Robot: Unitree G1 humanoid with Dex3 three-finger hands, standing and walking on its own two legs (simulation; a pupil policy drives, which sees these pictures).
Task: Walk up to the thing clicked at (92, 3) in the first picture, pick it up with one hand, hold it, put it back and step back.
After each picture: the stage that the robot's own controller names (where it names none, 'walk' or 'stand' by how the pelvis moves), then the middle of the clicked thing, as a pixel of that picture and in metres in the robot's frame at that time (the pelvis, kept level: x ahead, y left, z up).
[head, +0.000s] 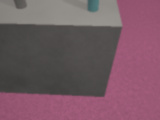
stand; (93, 0) +0.87 -0.05 +0.06
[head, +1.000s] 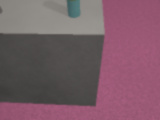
rise first; (73, 4) +0.76 +0.08 +0.09
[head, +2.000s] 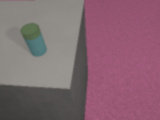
rise first; (34, 40) +0.49 +0.21 +0.08
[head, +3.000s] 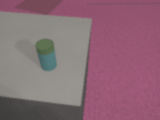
stand; (46, 55) +0.46 +0.16 +0.06
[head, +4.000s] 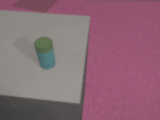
stand; (45, 53) +0.46 +0.16 +0.06
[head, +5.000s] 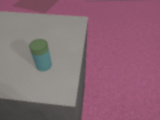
stand; (41, 55) +0.45 +0.18 +0.06
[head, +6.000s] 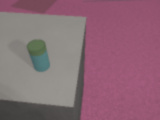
stand; (39, 56) +0.45 +0.19 +0.06
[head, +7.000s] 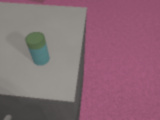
rise first; (38, 49) +0.46 +0.19 +0.06
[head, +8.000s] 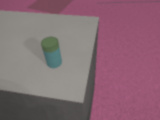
rise first; (52, 53) +0.46 +0.17 +0.06
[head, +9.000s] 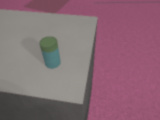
go down; (50, 53) +0.46 +0.16 +0.06
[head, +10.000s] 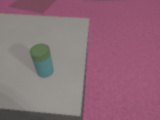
go down; (42, 61) +0.42 +0.16 +0.06
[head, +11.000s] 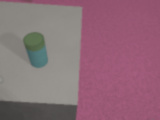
close in; (36, 50) +0.45 +0.16 +0.07
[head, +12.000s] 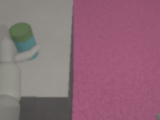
close; (25, 42) +0.47 +0.18 +0.10
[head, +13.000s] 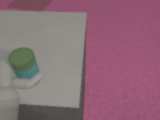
lift; (26, 68) +0.34 +0.18 +0.13
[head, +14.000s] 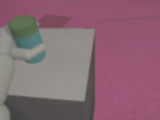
lift; (29, 40) +0.33 +0.16 +0.27
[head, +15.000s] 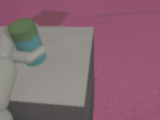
hold; (29, 43) +0.33 +0.16 +0.26
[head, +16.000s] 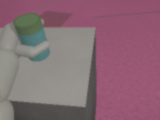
crouch; (33, 38) +0.34 +0.15 +0.27
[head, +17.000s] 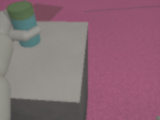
crouch; (25, 25) +0.41 +0.17 +0.26
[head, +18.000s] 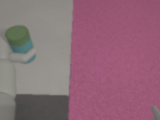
lower; (22, 45) +0.45 +0.18 +0.09
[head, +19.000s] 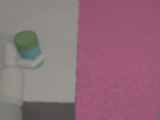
lower; (30, 50) +0.42 +0.17 +0.10
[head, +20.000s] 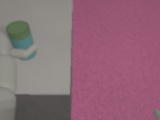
lower; (22, 41) +0.46 +0.18 +0.10
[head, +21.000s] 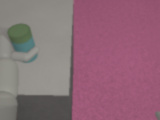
lower; (24, 44) +0.45 +0.18 +0.10
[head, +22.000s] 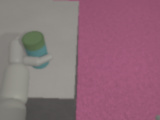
open; (36, 51) +0.43 +0.15 +0.09
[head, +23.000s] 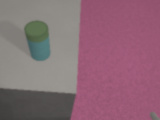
rise; (38, 42) +0.44 +0.14 +0.10
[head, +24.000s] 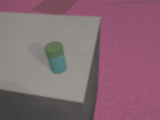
sink last; (56, 58) +0.43 +0.15 +0.07
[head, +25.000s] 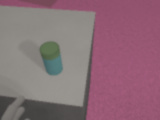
stand; (52, 59) +0.41 +0.14 +0.06
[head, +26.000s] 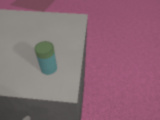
stand; (46, 58) +0.43 +0.16 +0.06
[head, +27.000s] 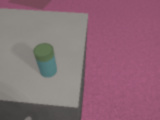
stand; (46, 61) +0.41 +0.15 +0.06
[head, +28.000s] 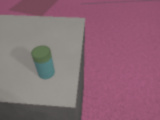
stand; (44, 63) +0.42 +0.16 +0.07
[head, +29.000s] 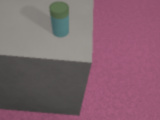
walk; (59, 20) +0.55 +0.10 +0.08
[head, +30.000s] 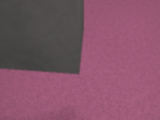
walk; out of the picture +0.91 +0.18 +0.10
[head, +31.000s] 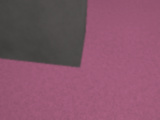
stand; out of the picture +1.15 +0.14 +0.08
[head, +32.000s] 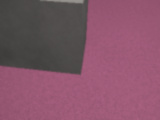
stand; out of the picture +1.11 +0.13 +0.06
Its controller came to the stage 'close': yes
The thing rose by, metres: 0.22
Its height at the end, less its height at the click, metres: +0.00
